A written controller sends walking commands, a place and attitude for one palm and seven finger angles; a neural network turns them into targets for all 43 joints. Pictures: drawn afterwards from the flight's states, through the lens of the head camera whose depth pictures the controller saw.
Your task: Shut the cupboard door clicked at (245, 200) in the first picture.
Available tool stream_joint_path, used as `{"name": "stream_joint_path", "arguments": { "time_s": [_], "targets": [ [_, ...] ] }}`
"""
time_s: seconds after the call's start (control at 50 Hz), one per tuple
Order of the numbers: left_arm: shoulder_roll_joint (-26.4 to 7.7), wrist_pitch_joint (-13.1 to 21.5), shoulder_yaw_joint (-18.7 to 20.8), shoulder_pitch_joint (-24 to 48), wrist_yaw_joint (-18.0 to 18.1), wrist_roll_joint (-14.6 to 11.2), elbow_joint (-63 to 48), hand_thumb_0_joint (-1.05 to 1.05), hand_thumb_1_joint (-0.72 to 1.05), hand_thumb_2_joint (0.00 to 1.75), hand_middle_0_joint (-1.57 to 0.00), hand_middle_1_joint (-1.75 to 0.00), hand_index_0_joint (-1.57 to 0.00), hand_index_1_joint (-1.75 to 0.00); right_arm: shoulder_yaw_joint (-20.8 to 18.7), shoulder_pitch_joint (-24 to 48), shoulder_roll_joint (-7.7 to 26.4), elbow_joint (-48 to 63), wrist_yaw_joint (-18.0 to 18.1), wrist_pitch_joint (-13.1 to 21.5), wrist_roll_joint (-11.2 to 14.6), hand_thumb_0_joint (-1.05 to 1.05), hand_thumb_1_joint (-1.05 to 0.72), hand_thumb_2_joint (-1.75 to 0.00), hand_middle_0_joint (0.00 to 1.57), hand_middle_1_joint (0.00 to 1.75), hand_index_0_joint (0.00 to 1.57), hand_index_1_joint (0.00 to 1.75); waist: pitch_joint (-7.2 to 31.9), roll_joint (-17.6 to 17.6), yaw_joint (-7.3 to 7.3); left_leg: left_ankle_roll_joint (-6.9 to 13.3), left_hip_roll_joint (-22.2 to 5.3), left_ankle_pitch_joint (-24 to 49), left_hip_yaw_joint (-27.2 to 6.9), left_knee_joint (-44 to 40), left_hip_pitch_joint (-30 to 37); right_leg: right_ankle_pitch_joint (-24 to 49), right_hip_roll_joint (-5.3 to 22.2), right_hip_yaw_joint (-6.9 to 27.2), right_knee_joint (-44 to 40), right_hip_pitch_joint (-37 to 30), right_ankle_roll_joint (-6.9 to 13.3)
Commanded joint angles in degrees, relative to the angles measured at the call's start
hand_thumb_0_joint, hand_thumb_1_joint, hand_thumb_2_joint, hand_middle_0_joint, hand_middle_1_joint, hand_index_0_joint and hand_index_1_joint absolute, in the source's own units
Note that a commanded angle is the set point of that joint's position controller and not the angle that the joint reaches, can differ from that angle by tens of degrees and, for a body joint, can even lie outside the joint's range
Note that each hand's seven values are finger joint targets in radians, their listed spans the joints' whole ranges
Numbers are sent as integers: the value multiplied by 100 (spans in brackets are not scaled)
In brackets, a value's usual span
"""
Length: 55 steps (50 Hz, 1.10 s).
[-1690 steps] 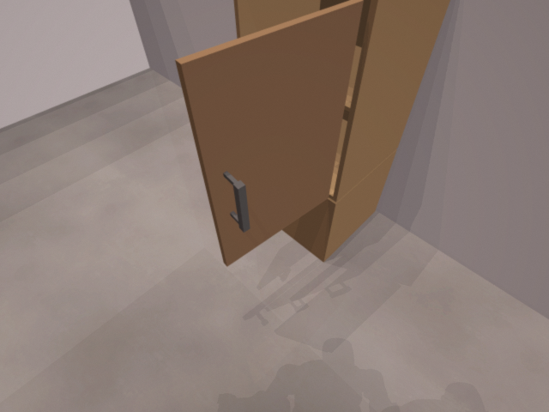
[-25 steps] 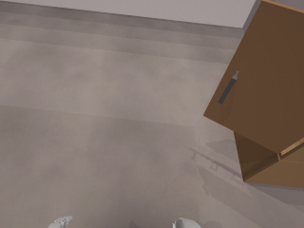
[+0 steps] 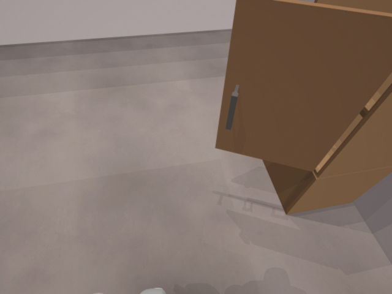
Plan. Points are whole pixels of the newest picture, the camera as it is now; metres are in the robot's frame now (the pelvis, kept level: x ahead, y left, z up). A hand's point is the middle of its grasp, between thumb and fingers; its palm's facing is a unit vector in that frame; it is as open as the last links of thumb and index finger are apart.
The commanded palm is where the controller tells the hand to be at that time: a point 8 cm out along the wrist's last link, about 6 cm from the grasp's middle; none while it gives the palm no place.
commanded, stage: turn to face it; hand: left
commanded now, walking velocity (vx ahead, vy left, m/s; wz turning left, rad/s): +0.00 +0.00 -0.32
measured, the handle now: (232, 108) +0.67 -0.08 -0.07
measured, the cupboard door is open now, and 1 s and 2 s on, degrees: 63 63 63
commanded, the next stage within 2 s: take the last steps up to it in 0.22 s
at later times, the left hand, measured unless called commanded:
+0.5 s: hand out of the picture +0.13 +0.17 -0.16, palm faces -0.13 -0.96 -0.23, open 7.4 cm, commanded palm none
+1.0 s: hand (180, 227) +0.30 +0.06 -0.17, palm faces -0.33 -0.92 -0.20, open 7.4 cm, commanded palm none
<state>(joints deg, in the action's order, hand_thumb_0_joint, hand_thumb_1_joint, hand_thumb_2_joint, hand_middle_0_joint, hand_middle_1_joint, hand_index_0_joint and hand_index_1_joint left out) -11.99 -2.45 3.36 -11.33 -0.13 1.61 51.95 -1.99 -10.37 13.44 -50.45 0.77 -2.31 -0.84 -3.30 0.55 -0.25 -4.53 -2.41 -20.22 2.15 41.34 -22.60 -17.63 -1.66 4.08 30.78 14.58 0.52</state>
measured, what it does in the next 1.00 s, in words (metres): walks ahead, turning right: left foot, then right foot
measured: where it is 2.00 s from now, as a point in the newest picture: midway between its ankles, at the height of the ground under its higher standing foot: outside the picture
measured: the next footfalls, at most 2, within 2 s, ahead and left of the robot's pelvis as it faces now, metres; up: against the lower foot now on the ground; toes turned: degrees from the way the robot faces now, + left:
left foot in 0.04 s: +0.06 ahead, +0.13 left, +0.00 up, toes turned +2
right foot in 0.34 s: +0.02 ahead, -0.13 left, +0.00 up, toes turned -10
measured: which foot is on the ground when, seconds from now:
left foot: up 0.00-0.02, down 0.04-0.36, up 0.38-0.60, down 0.62-1.00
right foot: down 0.00-0.04, up 0.06-0.32, down 0.34-0.62, up 0.64-1.00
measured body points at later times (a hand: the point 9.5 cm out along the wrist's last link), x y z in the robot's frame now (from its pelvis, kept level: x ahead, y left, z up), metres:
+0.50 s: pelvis +0.03 -0.01 +0.00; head +0.06 -0.03 +0.45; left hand +0.13 +0.22 -0.14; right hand +0.01 -0.27 -0.15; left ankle +0.02 +0.11 -0.68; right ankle -0.02 -0.12 -0.73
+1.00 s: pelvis +0.14 -0.09 -0.01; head +0.18 -0.10 +0.44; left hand +0.32 +0.11 -0.15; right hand -0.01 -0.29 -0.15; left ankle +0.09 +0.10 -0.73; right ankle +0.17 -0.23 -0.73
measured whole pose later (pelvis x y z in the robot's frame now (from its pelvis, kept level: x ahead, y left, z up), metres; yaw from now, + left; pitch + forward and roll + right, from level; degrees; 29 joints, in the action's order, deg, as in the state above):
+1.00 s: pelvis +0.14 -0.09 -0.01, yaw -16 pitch +1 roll +0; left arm -12.8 -0.7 3.8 -6.5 -2.8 1.8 55.3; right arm -1.8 -24.2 10.2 -61.3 0.8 0.7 -2.3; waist -4.2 -0.1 3.4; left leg -5.9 -10.0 -23.2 9.8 29.1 -5.1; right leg -11.0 2.7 -4.8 33.6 23.1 0.6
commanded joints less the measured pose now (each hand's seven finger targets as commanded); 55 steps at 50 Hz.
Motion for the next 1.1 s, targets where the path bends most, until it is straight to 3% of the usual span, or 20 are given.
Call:
{"name": "stream_joint_path", "arguments": {
  "time_s": [0.0, 0.02, 0.04, 0.12, 0.28, 0.34, 0.38, 0.42, 0.56, 0.58, 0.6, 0.62, 0.7, 0.82, 0.88, 0.94, 0.96, 0.98, 1.0, 1.08],
  "targets": [
    [-708, 35, 226, 7, 26, -115, -500, 0, 90, 90, -20, -30, -20, -30, -217, -799, 1064, 182, 110, 265, -59, 0, -90, -90, 20, 30, 20, 30, 745, -963, 212, 568, -1217, 1714, -1273, -2049, 1899, 320, 154, 468, 642, 1123, 138],
    [-583, 43, 177, -88, -2, -125, -567, 0, 90, 90, -20, -30, -20, -30, -271, -893, 1419, 246, 131, 247, -96, 0, -90, -90, 20, 30, 20, 30, 749, -1791, 232, 1246, -2290, 2304, -2179, -2343, 1844, -1620, -143, -256, 1834, 1451, -87],
    [-714, 30, 192, 78, -8, -58, -559, 0, 90, 90, -20, -30, -20, -30, -251, -885, 1327, 233, 156, 251, -128, 0, -90, -90, 20, 30, 20, 30, 697, -1469, 312, 1472, -2358, 2117, -2221, -2448, 1479, -1844, -50, -126, 2815, 1413, -106],
    [-547, -20, 192, 145, -106, -61, -380, 0, 90, 90, -20, -30, -20, -30, -148, -317, 955, 270, 191, 253, -140, 0, -90, -90, 20, 30, 20, 30, 471, -1052, 43, 1332, -1659, 3109, -812, -2118, 1431, -1177, 252, -311, 3057, 1441, -239],
    [-453, 37, 131, -175, -83, -52, -188, 0, 90, 90, -20, -30, -20, -30, -270, -494, 982, -71, 115, 148, -50, 0, -90, -90, 20, 30, 20, 30, 532, -979, -21, 929, -1404, 2297, -184, -1445, 842, 477, 92, -855, -201, -539, -82],
    [-1449, 138, 293, -691, -7, -2, -6, 0, 90, 90, -20, -30, -20, -30, -160, -43, 391, 248, 52, 73, 2, 0, -90, -90, 20, 30, 20, 30, 399, 1394, -392, 192, -41, -1660, 408, 1065, -776, 925, 2295, 1777, -1737, -899, 1106],
    [-1170, 148, 318, -453, 67, 0, -1, 0, 90, 90, -20, -30, -20, -30, -207, 65, 500, 177, 76, 59, -42, 0, -90, -90, 20, 30, 20, 30, 165, 1485, -273, 246, -185, -1194, -135, 2153, -1513, 56, 1999, 1873, -1869, -960, 1354],
    [-889, 199, 224, -50, 65, -3, -80, 0, 90, 90, -20, -30, -20, -30, -193, -89, 527, 20, 18, 143, -69, 0, -90, -90, 20, 30, 20, 30, 113, 1066, -17, 176, -319, -701, -36, 1999, -1181, 447, 1585, 976, -1609, -696, 1230],
    [-888, 253, 228, 2, -41, -55, 125, 0, 90, 90, -20, -30, -20, -30, -106, -1002, 284, -296, 28, 372, -86, 0, -90, -90, 20, 30, 20, 30, 295, 605, 364, 188, -5, 591, 575, -1352, 1278, -8, 972, 477, -883, 259, 812],
    [-603, 244, 175, -89, -66, -79, 113, 0, 90, 90, -20, -30, -20, -30, -172, -1418, 569, -452, 59, 443, -107, 0, -90, -90, 20, 30, 20, 30, 494, -333, 485, 321, -519, 427, -183, -2018, 2157, -307, 616, 212, 42, 886, 543],
    [-249, 234, 90, -192, -122, -110, -14, 0, 90, 90, -20, -30, -20, -30, -299, -2005, 1257, -567, 111, 499, -224, 0, -90, -90, 20, 30, 20, 30, 647, -1908, 664, 898, -2132, -8, -2285, -2560, 2871, -1178, -62, -544, 1662, 2056, 165],
    [-447, 259, 87, 262, -153, -28, -252, 0, 90, 90, -20, -30, -20, -30, -326, -2237, 1477, -565, 183, 447, -221, 0, -90, -90, 20, 30, 20, 30, 382, -1420, 821, 1396, -2823, -27, -3052, -2884, 2594, -1679, 65, -343, 2697, 2479, 128],
    [-438, 196, 167, 335, -269, 36, -26, 0, 90, 90, -20, -30, -20, -30, -116, -1378, 855, -450, 202, 539, -175, 0, -90, -90, 20, 30, 20, 30, -249, -815, 288, 1136, -2118, 1513, -1353, -2869, 1658, -303, 543, -143, 3745, 2562, -46],
    [-135, 129, 26, 527, -293, -30, 14, 0, 90, 90, -20, -30, -20, -30, -158, -1470, 749, -693, 154, 528, -151, 0, -90, -90, 20, 30, 20, 30, -45, -1111, 278, 928, -1632, 2904, 321, -2546, 1736, 406, 536, -765, 1856, 1784, -124],
    [-236, 148, 45, 640, -292, -22, -22, 0, 90, 90, -20, -30, -20, -30, -226, -1341, 784, -719, 125, 459, -149, 0, -90, -90, 20, 30, 20, 30, -227, -1101, 287, 946, -1694, 2166, 235, -2471, 1215, 419, 417, -978, 979, 1022, -56],
    [-395, 238, 120, -173, -269, -11, 256, 0, 90, 90, -20, -30, -20, -30, -274, -1153, 883, -750, 95, 396, -105, 0, -90, -90, 20, 30, 20, 30, 315, -891, -120, 702, -1389, 2105, 478, -1570, 1103, 881, 106, -1223, -65, -446, 29],
    [-690, 314, 187, -756, -223, 8, 458, 0, 90, 90, -20, -30, -20, -30, -251, -1178, 733, -752, 50, 404, -50, 0, -90, -90, 20, 30, 20, 30, 592, -333, -388, 515, -1080, 1900, 742, -650, 510, 915, 325, -909, -414, -1534, 162],
    [-1268, 382, 303, -1367, -109, 39, 634, 0, 90, 90, -20, -30, -20, -30, -146, -1176, 223, -632, -14, 405, 0, 0, -90, -90, 20, 30, 20, 30, 858, 1165, -638, 306, -341, -88, 1088, 811, -729, 934, 1610, 683, -939, -2458, 651],
    [-1441, 388, 306, -1575, -54, -49, 702, 0, 90, 90, -20, -30, -20, -30, -101, -968, 115, -416, 29, 351, 37, 0, -90, -90, 20, 30, 20, 30, 921, 1426, -656, 331, -56, -1994, 540, 2106, -979, 1506, 2440, 1634, -1537, -2067, 1118],
    [-565, 410, 24, 36, 161, -51, 379, 0, 90, 90, -20, -30, -20, -30, -41, -1229, -41, -840, 98, 204, 36, 0, -90, -90, 20, 30, 20, 30, 713, 514, 122, 244, -416, -741, -236, 1938, -125, 4008, 1888, 231, -1099, -547, 1026]
  ]
}}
